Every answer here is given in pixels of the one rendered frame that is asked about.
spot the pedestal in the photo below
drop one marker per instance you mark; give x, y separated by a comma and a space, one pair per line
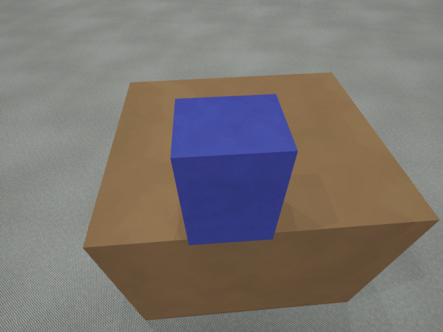
349, 211

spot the carton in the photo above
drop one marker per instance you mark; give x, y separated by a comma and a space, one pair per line
232, 159

